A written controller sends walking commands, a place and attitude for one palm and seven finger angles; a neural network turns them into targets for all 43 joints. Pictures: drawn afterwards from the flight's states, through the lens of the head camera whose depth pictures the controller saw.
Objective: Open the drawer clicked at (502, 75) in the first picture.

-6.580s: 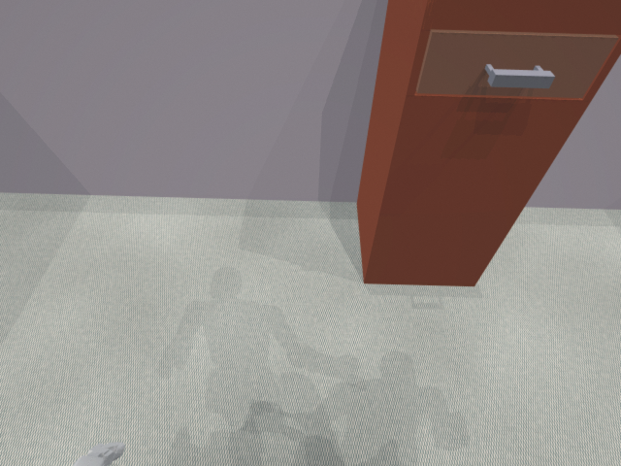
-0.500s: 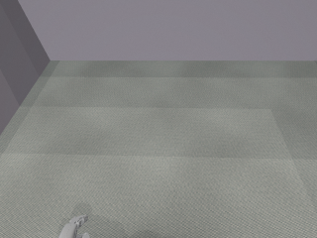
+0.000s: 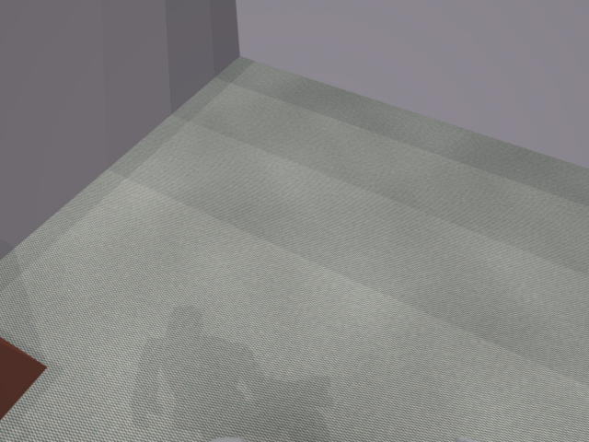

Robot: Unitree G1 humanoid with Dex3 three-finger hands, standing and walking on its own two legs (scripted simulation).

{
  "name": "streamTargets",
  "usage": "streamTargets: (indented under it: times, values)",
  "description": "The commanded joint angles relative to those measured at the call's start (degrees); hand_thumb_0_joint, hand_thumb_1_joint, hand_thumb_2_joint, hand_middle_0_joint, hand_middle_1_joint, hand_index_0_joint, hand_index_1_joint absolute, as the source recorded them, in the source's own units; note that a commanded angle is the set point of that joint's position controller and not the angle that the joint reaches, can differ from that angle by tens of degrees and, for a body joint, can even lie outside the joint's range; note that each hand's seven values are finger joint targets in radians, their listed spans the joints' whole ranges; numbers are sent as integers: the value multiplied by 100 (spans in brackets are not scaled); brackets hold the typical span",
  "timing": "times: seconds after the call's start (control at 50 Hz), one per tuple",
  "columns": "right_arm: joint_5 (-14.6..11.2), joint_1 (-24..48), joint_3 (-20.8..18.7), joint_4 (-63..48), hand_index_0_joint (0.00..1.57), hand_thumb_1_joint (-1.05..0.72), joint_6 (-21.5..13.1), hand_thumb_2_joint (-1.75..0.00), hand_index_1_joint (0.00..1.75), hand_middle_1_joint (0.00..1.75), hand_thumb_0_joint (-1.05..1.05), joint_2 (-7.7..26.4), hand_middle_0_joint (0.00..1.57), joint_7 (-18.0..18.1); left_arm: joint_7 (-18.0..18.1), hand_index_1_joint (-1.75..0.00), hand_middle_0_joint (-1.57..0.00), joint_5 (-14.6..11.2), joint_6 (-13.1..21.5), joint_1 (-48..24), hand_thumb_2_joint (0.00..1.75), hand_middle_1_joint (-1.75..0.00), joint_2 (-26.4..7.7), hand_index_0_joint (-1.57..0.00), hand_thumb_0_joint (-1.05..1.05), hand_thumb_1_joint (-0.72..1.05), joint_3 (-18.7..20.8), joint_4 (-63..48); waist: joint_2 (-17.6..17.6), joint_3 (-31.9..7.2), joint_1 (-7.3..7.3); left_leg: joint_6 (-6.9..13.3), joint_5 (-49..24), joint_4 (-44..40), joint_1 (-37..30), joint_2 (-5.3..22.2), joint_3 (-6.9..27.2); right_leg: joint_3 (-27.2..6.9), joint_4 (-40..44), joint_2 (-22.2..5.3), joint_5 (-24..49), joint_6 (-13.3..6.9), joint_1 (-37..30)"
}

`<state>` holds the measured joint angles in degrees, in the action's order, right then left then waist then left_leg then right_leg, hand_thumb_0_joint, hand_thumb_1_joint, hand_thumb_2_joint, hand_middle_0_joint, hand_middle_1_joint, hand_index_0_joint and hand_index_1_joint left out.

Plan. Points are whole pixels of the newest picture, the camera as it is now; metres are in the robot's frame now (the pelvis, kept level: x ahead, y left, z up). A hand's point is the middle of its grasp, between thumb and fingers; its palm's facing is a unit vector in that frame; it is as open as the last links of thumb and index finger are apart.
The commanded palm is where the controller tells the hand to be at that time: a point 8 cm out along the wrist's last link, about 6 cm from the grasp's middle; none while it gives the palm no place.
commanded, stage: turn to face it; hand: left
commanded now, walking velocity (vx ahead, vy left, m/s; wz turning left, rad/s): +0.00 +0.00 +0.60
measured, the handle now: out of the picture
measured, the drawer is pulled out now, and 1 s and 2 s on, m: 0.00 0.00 0.00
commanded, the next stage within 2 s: take the last steps up to it in 1.82 s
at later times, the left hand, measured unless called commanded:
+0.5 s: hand out of the picture +0.08 +0.21 -0.13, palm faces +0.26 -0.93 -0.27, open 7.4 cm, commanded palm none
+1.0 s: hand out of the picture -0.16 +0.20 -0.17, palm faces +0.60 -0.75 -0.26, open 7.4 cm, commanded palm none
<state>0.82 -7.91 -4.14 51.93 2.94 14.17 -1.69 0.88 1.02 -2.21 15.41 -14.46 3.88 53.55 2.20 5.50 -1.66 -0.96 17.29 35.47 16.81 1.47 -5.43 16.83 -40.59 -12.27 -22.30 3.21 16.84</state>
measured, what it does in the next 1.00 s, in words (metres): steps on the spot, turning left: right foot, then left foot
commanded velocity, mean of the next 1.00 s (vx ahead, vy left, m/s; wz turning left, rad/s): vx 0.00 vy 0.00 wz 0.60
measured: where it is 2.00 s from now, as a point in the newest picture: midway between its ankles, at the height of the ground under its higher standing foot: outside the picture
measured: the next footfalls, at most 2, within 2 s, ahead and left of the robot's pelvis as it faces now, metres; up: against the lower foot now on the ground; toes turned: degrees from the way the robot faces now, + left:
right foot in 0.50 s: +0.05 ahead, -0.13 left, +0.00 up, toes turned +15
left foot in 0.96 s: -0.08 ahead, +0.11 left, +0.00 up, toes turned +39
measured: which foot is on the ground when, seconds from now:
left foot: down 0.00-0.50, up 0.52-0.94, down 0.96-1.00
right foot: up 0.00-0.48, down 0.50-0.96, up 0.98-1.00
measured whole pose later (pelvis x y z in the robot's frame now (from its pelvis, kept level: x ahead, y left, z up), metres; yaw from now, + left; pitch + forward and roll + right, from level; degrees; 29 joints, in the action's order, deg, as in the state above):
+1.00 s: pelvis -0.06 +0.00 +0.00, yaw +35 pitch +0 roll +0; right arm 0.7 -8.0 -4.3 51.9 2.4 14.7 -1.6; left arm 0.9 0.9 -2.8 14.8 -15.2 3.9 53.0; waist 3.2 5.8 -1.5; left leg 0.0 17.6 36.1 17.2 0.4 -4.3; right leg 12.1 -44.8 -12.2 -25.4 4.3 17.8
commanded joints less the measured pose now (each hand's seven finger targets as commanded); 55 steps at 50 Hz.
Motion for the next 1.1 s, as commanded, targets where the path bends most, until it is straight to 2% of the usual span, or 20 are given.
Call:
streamTargets:
  times: [0.0,0.02,0.1,0.32,0.4,0.44,0.46,0.48,0.5,0.52,0.54,0.6,0.84,0.9,0.92,0.94,0.96,0.98,1.0,1.08]
  values:
    - [14,-1207,-343,-68,20,-90,-168,-90,30,30,0,1555,20,141,26,-30,-20,7,9,-745,90,-30,-495,-20,0,90,80,-861,-1229,-1100,667,1275,-3447,-1477,-1525,2260,2389,-1342,-2495,292,-1290,184,1818]
    - [34,-930,-302,-117,20,-90,-204,-90,30,30,0,1352,20,201,32,-30,-20,18,17,-783,90,-30,-410,-20,0,90,119,-760,-1512,-962,608,1156,-3237,-1492,-1336,1889,2332,-1460,-2625,337,-953,213,1920]
    - [10,-190,-153,-352,20,-90,-253,-90,30,30,0,1010,20,232,-53,-30,-20,-5,36,-422,90,-30,-537,-20,0,90,176,-456,-1022,-769,230,841,-2897,-1587,-934,1122,1657,-1565,-2683,513,124,285,1543]
    - [69,-619,-263,-254,20,-90,-175,-90,30,30,0,1035,20,214,46,-30,-20,-50,54,-1015,90,-30,-394,-20,0,90,120,-801,-1081,-729,444,1149,-2359,-1545,-902,1085,2743,-1746,-1000,875,-308,296,1056]
    - [75,-447,-297,-343,20,-90,-132,-90,30,30,0,1054,20,200,72,-30,-20,-88,93,-728,90,-30,-373,-20,0,90,104,-810,-1215,-827,303,1059,-2488,-1328,-400,896,2991,-1690,65,1124,-156,174,152]
    - [37,-317,-311,-387,20,-90,-116,-90,30,30,0,989,20,187,93,-30,-20,-111,146,-348,90,-30,-416,-20,0,90,135,-733,-1082,-1004,105,805,-2095,-1039,62,627,2967,-1645,1296,1151,612,118,-783]
    - [-3,-321,-294,-411,20,-90,-116,-90,30,30,0,818,20,163,115,-30,-20,-87,200,-113,90,-30,-607,-20,0,90,179,-701,-606,-1132,-13,502,-1345,-637,607,338,2719,-1904,2127,781,1003,34,-1565]
    - [-58,-509,-237,-488,20,-90,-122,-90,30,30,0,395,20,135,157,-30,-20,5,263,-61,90,-30,-1142,-20,0,90,277,-713,1075,-1212,-27,-11,464,563,1773,-412,1644,-3314,2729,-742,791,-446,-2415]
    - [3,-432,-269,-583,20,-90,-104,-90,30,30,0,502,20,154,169,-30,-20,18,226,-207,90,-30,-1391,-20,0,90,275,-818,1439,-1012,-27,-211,1644,1902,1983,-652,1083,-4023,2745,-1780,1353,-1022,-1589]
    - [53,-381,-310,-575,20,-90,-60,-90,30,30,0,657,20,127,179,-30,-20,-4,189,-444,90,-30,-1206,-20,0,90,209,-903,760,-777,88,-145,1441,2717,1756,-394,1220,-3491,2675,-1605,1219,-1183,-873]
    - [75,-460,-326,-398,20,-90,9,-90,30,30,0,625,20,99,179,-30,-20,-21,240,-744,90,-30,-900,-20,0,90,192,-927,1018,-583,245,-156,1149,2999,1718,-218,1262,-3170,2749,-1192,976,-998,-564]
    - [67,-729,-297,-138,20,-90,68,-90,30,30,0,489,20,4,117,-30,-20,-29,262,-1003,90,-30,-566,-20,0,90,47,-936,605,-199,464,-303,289,3531,1719,-92,844,-1960,2463,-493,1518,-714,-439]
    - [-22,156,-94,-400,20,-90,-26,-90,30,30,0,352,20,-24,95,-30,-20,87,198,-30,90,-30,-1076,-20,0,90,215,-542,1175,-641,-102,-327,882,919,819,27,3,-1221,1718,-964,2939,-968,-1274]
    - [-17,-251,-111,-327,20,-90,-116,-90,30,30,0,487,20,5,65,-30,-20,32,156,-26,90,-30,-1055,-20,0,90,240,-453,905,-963,112,-204,-72,-588,-142,-81,-93,-812,854,-822,3137,-586,-1156]
    - [-5,-592,-175,-249,20,-90,-170,-90,30,30,0,752,20,4,50,-30,-20,-22,124,3,90,-30,-971,-20,0,90,221,-486,215,-1232,324,-103,-1040,-1278,-1096,110,213,-629,29,-649,2616,-302,-555]
    - [27,-929,-347,-232,20,-90,-235,-90,30,30,0,1443,20,48,8,-30,-20,-68,103,-39,90,-30,-592,-20,0,90,166,-697,-1612,-1411,552,543,-3064,-1442,-2195,1643,2240,-456,-1261,152,-146,192,1223]
    - [-20,-1357,-413,-95,20,-90,-196,-90,30,30,0,1792,20,105,26,-30,-20,-25,63,-499,90,-30,-410,-20,0,90,51,-906,-1948,-1436,763,1155,-4775,-1359,-2117,2325,2862,-1028,-2112,461,-1769,282,1797]
    - [14,-1327,-375,-60,20,-90,-173,-90,30,30,0,1688,20,120,33,-30,-20,-6,31,-568,90,-30,-525,-20,0,90,91,-926,-1400,-1365,686,1336,-4268,-1238,-1853,2324,2397,-1340,-2565,332,-1470,177,1730]
    - [26,-1098,-313,-100,20,-90,-208,-90,30,30,0,1427,20,176,57,-30,-20,18,1,-667,90,-30,-467,-20,0,90,103,-811,-1681,-1212,629,1148,-3816,-1363,-1520,1880,2287,-1509,-2670,326,-1084,177,1795]
    - [26,-305,-139,-346,20,-90,-245,-90,30,30,0,1031,20,238,-21,-30,-20,-8,29,-459,90,-30,-567,-20,0,90,154,-525,-1126,-690,274,832,-3314,-1520,-969,1129,1756,-1606,-2745,505,-3,262,1544]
